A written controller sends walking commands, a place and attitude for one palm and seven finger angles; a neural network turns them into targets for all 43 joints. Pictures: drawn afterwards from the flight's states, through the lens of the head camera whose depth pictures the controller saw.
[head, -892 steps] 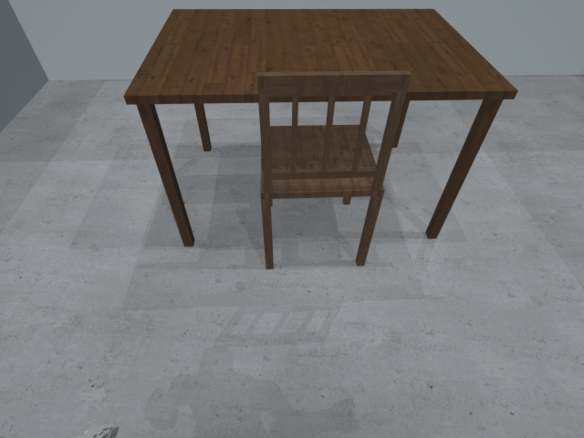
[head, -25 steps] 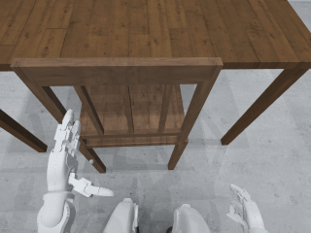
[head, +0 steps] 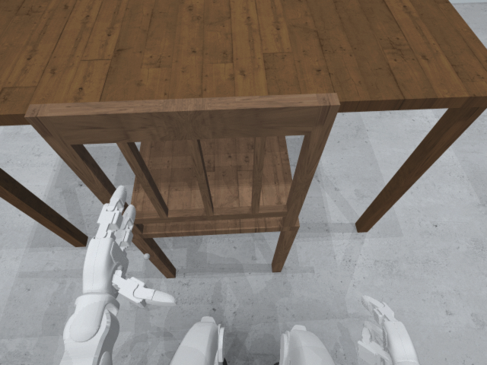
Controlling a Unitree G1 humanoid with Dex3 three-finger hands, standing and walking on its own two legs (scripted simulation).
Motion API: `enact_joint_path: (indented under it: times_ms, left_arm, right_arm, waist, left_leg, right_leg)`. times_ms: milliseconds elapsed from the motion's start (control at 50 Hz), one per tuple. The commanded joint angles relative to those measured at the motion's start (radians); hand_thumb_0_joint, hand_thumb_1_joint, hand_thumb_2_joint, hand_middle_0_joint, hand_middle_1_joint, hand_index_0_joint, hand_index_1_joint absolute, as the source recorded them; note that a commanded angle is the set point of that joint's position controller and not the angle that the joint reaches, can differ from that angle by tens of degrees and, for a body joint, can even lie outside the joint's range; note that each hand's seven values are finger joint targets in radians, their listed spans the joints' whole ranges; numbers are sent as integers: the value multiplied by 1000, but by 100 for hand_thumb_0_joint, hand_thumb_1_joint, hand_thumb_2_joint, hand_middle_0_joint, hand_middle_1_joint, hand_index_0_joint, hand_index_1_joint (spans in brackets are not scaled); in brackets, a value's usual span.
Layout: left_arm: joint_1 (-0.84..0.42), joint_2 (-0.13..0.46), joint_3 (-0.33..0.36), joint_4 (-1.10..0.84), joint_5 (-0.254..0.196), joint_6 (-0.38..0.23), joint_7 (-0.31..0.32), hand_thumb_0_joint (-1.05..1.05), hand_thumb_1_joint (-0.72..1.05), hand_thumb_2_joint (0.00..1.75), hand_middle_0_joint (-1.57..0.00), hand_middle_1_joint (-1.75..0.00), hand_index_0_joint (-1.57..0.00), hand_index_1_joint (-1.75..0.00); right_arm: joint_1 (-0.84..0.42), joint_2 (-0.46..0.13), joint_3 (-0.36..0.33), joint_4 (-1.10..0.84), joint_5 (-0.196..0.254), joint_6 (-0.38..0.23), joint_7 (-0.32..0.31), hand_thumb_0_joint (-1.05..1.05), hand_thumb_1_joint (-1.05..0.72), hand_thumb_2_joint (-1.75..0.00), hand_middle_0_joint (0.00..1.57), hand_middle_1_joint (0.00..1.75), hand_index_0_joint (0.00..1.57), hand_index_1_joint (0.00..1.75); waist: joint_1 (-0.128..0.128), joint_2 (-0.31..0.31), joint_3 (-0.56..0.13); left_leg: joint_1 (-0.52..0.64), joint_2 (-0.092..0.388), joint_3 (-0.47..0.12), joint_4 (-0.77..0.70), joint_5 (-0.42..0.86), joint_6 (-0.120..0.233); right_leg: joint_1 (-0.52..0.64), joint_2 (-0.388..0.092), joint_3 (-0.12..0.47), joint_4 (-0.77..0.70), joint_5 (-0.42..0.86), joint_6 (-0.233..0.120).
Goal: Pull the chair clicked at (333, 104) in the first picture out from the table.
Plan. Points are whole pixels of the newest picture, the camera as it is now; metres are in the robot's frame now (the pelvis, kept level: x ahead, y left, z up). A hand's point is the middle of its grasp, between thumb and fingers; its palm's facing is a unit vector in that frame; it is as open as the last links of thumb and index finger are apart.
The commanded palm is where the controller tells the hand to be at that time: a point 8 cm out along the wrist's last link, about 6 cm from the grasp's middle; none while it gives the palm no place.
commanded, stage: aim the fingers beside a spindle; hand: left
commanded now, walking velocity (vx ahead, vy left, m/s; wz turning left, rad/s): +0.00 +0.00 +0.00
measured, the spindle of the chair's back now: (202, 180) +0.43 +0.10 +0.00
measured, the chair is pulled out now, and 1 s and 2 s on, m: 0.00 0.00 0.00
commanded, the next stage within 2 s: push the fingers through the gap in 1.94 s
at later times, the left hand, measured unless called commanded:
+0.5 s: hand (165, 270) +0.26 +0.14 +0.01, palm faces +0.03 -1.00 +0.03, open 16.9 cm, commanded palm +0.25 +0.22 +0.04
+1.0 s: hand (117, 241) +0.28 +0.19 +0.07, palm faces +0.21 -0.97 -0.09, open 16.9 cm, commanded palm +0.25 +0.21 +0.02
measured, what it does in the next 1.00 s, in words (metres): stands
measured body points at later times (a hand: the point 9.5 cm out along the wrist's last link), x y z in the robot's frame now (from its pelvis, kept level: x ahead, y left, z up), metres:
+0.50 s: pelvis +0.00 +0.00 +0.00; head +0.12 +0.02 +0.43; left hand +0.25 +0.19 +0.02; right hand +0.18 -0.24 -0.09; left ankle +0.02 +0.10 -0.63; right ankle +0.01 -0.10 -0.63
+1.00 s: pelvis +0.00 +0.00 +0.00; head +0.10 +0.00 +0.44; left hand +0.27 +0.25 +0.07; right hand +0.17 -0.23 -0.10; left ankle +0.02 +0.10 -0.63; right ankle +0.01 -0.10 -0.63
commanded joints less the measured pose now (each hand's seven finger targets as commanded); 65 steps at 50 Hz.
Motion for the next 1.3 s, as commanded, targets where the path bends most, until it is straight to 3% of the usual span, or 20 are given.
enact_joint_path:
  times_ms: [0,40,100,200,280,340,380,440,540,640,700,740,780,860,920,1020,1100,1140,1220,1280]
  left_arm:
    - [-159,86,5,-256,-5,-76,-51,0,-50,30,-6,-8,-6,-8]
    - [-226,266,143,-598,6,-206,47,0,-50,30,-6,-8,-6,-8]
    - [11,254,149,-710,31,-259,168,0,-50,30,-6,-8,-6,-8]
    - [163,-3,-20,-105,62,-96,97,0,-50,30,-6,-8,-6,-8]
    - [35,-94,-147,-34,-12,47,-90,0,-50,30,-6,-8,-6,-8]
    - [-43,11,-62,-173,-12,-28,-71,0,-50,30,-6,-8,-6,-8]
    - [-160,165,45,-567,13,-170,25,0,-50,30,-6,-8,-6,-8]
    - [49,324,182,-760,46,-228,176,0,-50,30,-6,-8,-6,-8]
    - [134,4,-19,-210,82,-153,162,0,-50,30,-6,-8,-6,-8]
    - [-24,-126,-205,-37,1,35,-92,0,-50,30,-6,-8,-6,-8]
    - [-71,3,-96,-218,7,-28,-73,0,-50,30,-6,-8,-6,-8]
    - [-133,224,83,-590,23,-158,41,0,-50,30,-6,-8,-6,-8]
    - [54,289,153,-758,46,-208,157,0,-50,30,-6,-8,-6,-8]
    - [90,126,76,-551,72,-195,248,0,-50,30,-6,-8,-6,-8]
    - [97,-51,-84,-103,83,-93,131,0,-50,30,-6,-8,-6,-8]
    - [-37,-121,-214,-31,6,28,-99,0,-50,30,-6,-8,-6,-8]
    - [-149,205,62,-581,28,-160,39,0,-50,30,-6,-8,-6,-8]
    - [17,396,248,-727,50,-210,171,0,-50,30,-6,-8,-6,-8]
    - [87,140,104,-557,54,-195,258,0,-50,30,-6,-8,-6,-8]
    - [164,-39,-40,-103,59,-84,131,0,-50,30,-6,-8,-6,-8]
  right_arm:
    - [-10,-144,-80,-156,-7,-70,-38,0,-90,-90,20,30,20,30]
    - [-5,-116,-79,-156,-30,-92,-47,0,-90,-90,20,30,20,30]
    - [23,-74,-59,-144,-34,-92,-36,0,-90,-90,20,30,20,30]
    - [-4,-117,-64,-94,-32,-50,9,0,-90,-90,20,30,20,30]
    - [-12,-160,-72,-149,25,-53,-16,0,-90,-90,20,30,20,30]
    - [3,-151,-79,-160,3,-70,-33,0,-90,-90,20,30,20,30]
    - [-8,-114,-83,-177,-26,-91,-39,0,-90,-90,20,30,20,30]
    - [51,-90,-66,-160,-34,-90,-39,0,-90,-90,20,30,20,30]
    - [-6,-98,-56,-96,-39,-61,4,0,-90,-90,20,30,20,30]
    - [-15,-158,-67,-148,25,-64,-18,0,-90,-90,20,30,20,30]
    - [-3,-147,-81,-171,2,-73,-33,0,-90,-90,20,30,20,30]
    - [-7,-121,-82,-181,-24,-88,-41,0,-90,-90,20,30,20,30]
    - [31,-81,-61,-187,-32,-84,-35,0,-90,-90,20,30,20,30]
    - [0,-60,-54,-135,-36,-56,-15,0,-90,-90,20,30,20,30]
    - [-16,-118,-53,-103,-32,-45,11,0,-90,-90,20,30,20,30]
    - [4,-162,-72,-148,22,-71,-27,0,-90,-90,20,30,20,30]
    - [-4,-115,-80,-179,-25,-92,-41,0,-90,-90,20,30,20,30]
    - [48,-95,-67,-167,-35,-83,-41,0,-90,-90,20,30,20,30]
    - [-9,-52,-52,-130,-31,-49,-16,0,-90,-90,20,30,20,30]
    - [-10,-109,-58,-95,-30,-38,11,0,-90,-90,20,30,20,30]
  waist:
    - [-40,-116,-298]
    - [26,54,-472]
    - [54,175,-508]
    - [-64,-71,-174]
    - [-74,-177,-132]
    - [-54,-167,-226]
    - [21,32,-462]
    - [71,198,-530]
    - [-72,-43,-175]
    - [-90,-173,-112]
    - [-43,-124,-285]
    - [39,34,-472]
    - [87,193,-558]
    - [2,67,-334]
    - [-95,-112,-81]
    - [-89,-161,-145]
    - [41,41,-507]
    - [101,172,-561]
    - [24,75,-350]
    - [-78,-128,-140]
  left_leg:
    - [101,-7,-45,-98,200,8]
    - [241,-5,-38,-123,347,-2]
    - [421,-4,-43,-186,544,-31]
    - [153,2,-50,-140,301,-18]
    - [107,-17,-53,-158,160,2]
    - [104,-7,-57,-117,208,6]
    - [274,-7,-47,-142,371,-2]
    - [462,-2,-61,-209,572,-48]
    - [207,7,-68,-150,341,-21]
    - [115,-15,-70,-163,107,3]
    - [148,-8,-67,-131,209,6]
    - [283,-4,-57,-149,367,-9]
    - [467,-7,-58,-214,546,-45]
    - [339,7,-59,-174,496,-37]
    - [105,3,-70,-142,170,-19]
    - [110,-14,-74,-149,98,5]
    - [292,-7,-48,-149,378,-4]
    - [408,-9,-54,-199,521,-38]
    - [316,-3,-42,-171,483,-35]
    - [115,0,-47,-130,262,-18]
  right_leg:
    - [215,-1,141,-190,222,28]
    - [277,10,128,-139,344,12]
    - [265,15,101,-131,437,-2]
    - [148,22,72,-161,334,25]
    - [191,8,106,-241,207,30]
    - [189,5,105,-186,254,28]
    - [256,5,107,-137,359,11]
    - [260,17,86,-129,417,-7]
    - [118,22,65,-159,316,20]
    - [142,10,102,-244,125,23]
    - [177,5,96,-176,232,23]
    - [237,12,97,-125,335,9]
    - [272,14,90,-125,396,-8]
    - [187,25,80,-136,397,8]
    - [63,28,61,-176,184,26]
    - [136,6,103,-236,112,25]
    - [272,5,114,-139,353,9]
    - [305,18,100,-121,419,-8]
    - [246,24,96,-140,435,5]
    - [152,24,78,-177,324,31]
